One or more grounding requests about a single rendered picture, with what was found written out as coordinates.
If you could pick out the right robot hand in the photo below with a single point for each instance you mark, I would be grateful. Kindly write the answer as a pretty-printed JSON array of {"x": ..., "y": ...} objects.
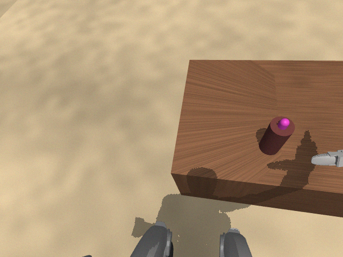
[{"x": 329, "y": 158}]

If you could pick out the bottle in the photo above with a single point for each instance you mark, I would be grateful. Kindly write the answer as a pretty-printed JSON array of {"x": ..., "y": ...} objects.
[{"x": 277, "y": 133}]

